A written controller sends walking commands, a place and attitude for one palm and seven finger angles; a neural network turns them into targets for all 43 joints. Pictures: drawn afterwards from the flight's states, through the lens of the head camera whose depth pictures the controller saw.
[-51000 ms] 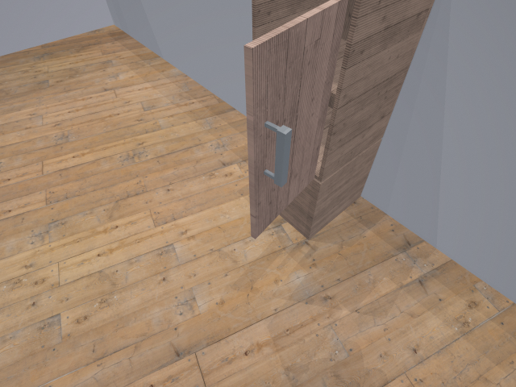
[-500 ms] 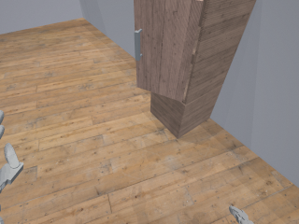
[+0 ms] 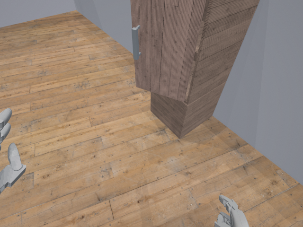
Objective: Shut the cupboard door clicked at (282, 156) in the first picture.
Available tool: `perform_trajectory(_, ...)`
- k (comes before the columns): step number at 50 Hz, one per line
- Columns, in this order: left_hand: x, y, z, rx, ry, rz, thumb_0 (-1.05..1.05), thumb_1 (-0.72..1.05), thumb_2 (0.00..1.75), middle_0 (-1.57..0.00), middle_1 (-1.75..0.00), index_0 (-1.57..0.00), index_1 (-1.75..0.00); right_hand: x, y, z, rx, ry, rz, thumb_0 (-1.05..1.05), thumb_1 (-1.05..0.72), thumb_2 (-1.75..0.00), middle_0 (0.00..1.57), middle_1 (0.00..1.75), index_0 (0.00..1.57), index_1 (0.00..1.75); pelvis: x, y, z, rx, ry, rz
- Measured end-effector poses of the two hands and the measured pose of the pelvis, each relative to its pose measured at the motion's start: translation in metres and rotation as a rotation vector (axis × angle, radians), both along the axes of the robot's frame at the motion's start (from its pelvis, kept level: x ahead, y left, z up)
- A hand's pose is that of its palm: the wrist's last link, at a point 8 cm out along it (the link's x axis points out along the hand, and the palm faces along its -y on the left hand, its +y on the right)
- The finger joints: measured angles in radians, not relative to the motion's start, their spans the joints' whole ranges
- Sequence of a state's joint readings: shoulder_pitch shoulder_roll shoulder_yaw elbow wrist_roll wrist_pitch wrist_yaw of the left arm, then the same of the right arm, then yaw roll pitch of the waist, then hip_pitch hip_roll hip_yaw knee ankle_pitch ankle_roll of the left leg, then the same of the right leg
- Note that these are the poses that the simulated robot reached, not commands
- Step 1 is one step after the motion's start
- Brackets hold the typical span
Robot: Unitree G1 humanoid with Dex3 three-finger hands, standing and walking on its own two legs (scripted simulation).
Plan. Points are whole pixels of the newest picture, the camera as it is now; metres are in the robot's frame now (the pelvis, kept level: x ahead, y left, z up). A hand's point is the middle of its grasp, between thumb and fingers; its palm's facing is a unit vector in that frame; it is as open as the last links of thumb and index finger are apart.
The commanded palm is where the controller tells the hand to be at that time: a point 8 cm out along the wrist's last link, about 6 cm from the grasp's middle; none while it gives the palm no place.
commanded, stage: let the arm hang, fingers relaxed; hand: left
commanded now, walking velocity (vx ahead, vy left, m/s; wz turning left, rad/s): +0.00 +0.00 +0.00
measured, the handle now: (137, 42) +0.96 +0.12 -0.01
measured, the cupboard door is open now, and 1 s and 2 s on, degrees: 28 28 28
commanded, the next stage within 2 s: look to check the result in 1.20 s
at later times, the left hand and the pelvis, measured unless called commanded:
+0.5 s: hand out of the picture +0.01 +0.18 -0.17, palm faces +0.04 -0.98 -0.19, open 6.9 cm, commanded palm none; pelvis -0.03 +0.00 +0.00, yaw +2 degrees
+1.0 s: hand out of the picture -0.07 +0.17 -0.17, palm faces +0.02 -0.99 -0.16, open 7.3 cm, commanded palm none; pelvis -0.04 +0.02 +0.01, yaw -1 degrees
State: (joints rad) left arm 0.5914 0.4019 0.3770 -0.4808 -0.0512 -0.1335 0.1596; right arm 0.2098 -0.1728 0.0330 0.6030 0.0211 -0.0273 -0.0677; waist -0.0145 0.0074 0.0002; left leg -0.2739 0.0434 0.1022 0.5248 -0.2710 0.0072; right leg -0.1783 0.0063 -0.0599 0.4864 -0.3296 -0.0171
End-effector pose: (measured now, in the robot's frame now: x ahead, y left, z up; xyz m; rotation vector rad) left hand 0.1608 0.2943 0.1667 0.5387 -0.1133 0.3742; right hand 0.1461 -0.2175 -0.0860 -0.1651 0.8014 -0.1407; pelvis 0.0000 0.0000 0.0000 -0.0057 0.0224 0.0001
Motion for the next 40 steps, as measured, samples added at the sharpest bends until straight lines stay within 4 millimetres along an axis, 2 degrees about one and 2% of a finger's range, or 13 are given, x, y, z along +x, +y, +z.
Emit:
perform_trajectory(5, -0.003, -0.001, 0.012, 0.018, -0.075, -0.006, 0.01, 0.89, 0.90, -0.21, -0.30, -0.21, -0.30, -0.009, -0.015, 0.004, -0.040, 0.005, -0.021, 0.02, -0.90, -0.89, 0.20, 0.30, 0.20, 0.30, -0.002, -0.003, 0.000, -0.003, -0.007, 0.003)
perform_trajectory(6, -0.001, 0.000, 0.008, 0.022, -0.071, -0.015, 0.01, 0.89, 0.90, -0.21, -0.30, -0.21, -0.30, -0.010, -0.018, 0.003, -0.035, -0.006, -0.012, 0.01, -0.90, -0.89, 0.20, 0.30, 0.20, 0.30, -0.004, -0.002, 0.000, -0.005, -0.005, 0.007)
perform_trajectory(7, 0.003, 0.002, -0.006, 0.010, -0.018, -0.023, 0.01, 0.89, 0.90, -0.21, -0.30, -0.21, -0.30, -0.011, -0.021, 0.000, -0.031, -0.006, 0.012, 0.01, -0.90, -0.89, 0.20, 0.30, 0.20, 0.30, -0.006, -0.001, -0.001, -0.006, -0.003, 0.011)
perform_trajectory(10, 0.013, 0.005, -0.082, -0.105, 0.307, -0.004, 0.00, 0.90, 0.90, -0.20, -0.30, -0.20, -0.30, -0.015, -0.033, -0.015, -0.035, 0.033, 0.048, 0.01, -0.90, -0.89, 0.20, 0.30, 0.20, 0.30, -0.014, 0.006, -0.004, -0.006, 0.001, 0.015)
perform_trajectory(12, 0.004, -0.003, -0.141, -0.191, 0.554, 0.010, 0.00, 0.90, 0.90, -0.20, -0.30, -0.20, -0.30, -0.023, -0.040, -0.023, -0.039, 0.063, 0.038, 0.01, -0.90, -0.89, 0.20, 0.30, 0.20, 0.30, -0.019, 0.009, -0.006, -0.002, -0.001, 0.013)
perform_trajectory(14, -0.018, -0.019, -0.194, -0.271, 0.772, 0.012, 0.00, 0.91, 0.90, -0.20, -0.30, -0.20, -0.30, -0.036, -0.044, -0.028, -0.044, 0.103, 0.023, 0.01, -0.90, -0.89, 0.20, 0.30, 0.20, 0.30, -0.022, 0.009, -0.006, 0.005, -0.007, 0.011)
perform_trajectory(16, -0.047, -0.038, -0.237, -0.352, 0.947, 0.010, 0.01, 0.91, 0.90, -0.20, -0.30, -0.20, -0.30, -0.054, -0.045, -0.031, -0.053, 0.163, 0.014, 0.01, -0.90, -0.89, 0.20, 0.30, 0.20, 0.30, -0.025, 0.008, -0.006, 0.012, -0.017, 0.011)
perform_trajectory(18, -0.080, -0.059, -0.270, -0.438, 1.088, 0.016, 0.01, 0.91, 0.90, -0.20, -0.30, -0.20, -0.30, -0.077, -0.044, -0.033, -0.062, 0.240, 0.009, 0.01, -0.91, -0.89, 0.20, 0.30, 0.20, 0.30, -0.028, 0.005, -0.005, 0.016, -0.026, 0.013)
perform_trajectory(20, -0.114, -0.077, -0.293, -0.521, 1.196, 0.037, 0.01, 0.92, 0.90, -0.20, -0.30, -0.20, -0.30, -0.101, -0.041, -0.034, -0.068, 0.326, 0.005, 0.01, -0.91, -0.89, 0.20, 0.30, 0.20, 0.30, -0.030, 0.003, -0.004, 0.015, -0.034, 0.017)
perform_trajectory(25, -0.164, -0.063, -0.307, -0.569, 1.280, 0.172, -0.03, 1.00, 0.90, -0.21, -0.30, -0.21, -0.30, -0.153, -0.030, -0.038, -0.054, 0.514, -0.010, 0.01, -0.91, -0.89, 0.20, 0.30, 0.20, 0.30, -0.035, -0.003, 0.001, 0.000, -0.045, 0.030)
perform_trajectory(31, -0.217, -0.049, -0.302, -0.549, 1.431, 0.257, -0.01, 0.96, 0.90, -0.20, -0.30, -0.20, -0.30, -0.188, -0.010, -0.049, 0.010, 0.594, -0.061, 0.01, -0.90, -0.89, 0.20, 0.30, 0.20, 0.30, -0.037, 0.003, 0.005, -0.009, -0.055, 0.017)
perform_trajectory(35, -0.237, -0.046, -0.298, -0.542, 1.483, 0.291, 0.00, 0.94, 0.90, -0.20, -0.30, -0.20, -0.30, -0.200, 0.005, -0.056, 0.051, 0.612, -0.078, 0.01, -0.90, -0.89, 0.20, 0.30, 0.20, 0.30, -0.038, 0.008, 0.006, -0.006, -0.060, 0.007)
perform_trajectory(40, -0.244, -0.049, -0.298, -0.553, 1.502, 0.295, 0.00, 0.92, 0.90, -0.20, -0.30, -0.20, -0.30, -0.208, 0.020, -0.059, 0.083, 0.625, -0.091, 0.01, -0.90, -0.89, 0.20, 0.30, 0.20, 0.30, -0.039, 0.013, 0.007, -0.002, -0.065, -0.003)
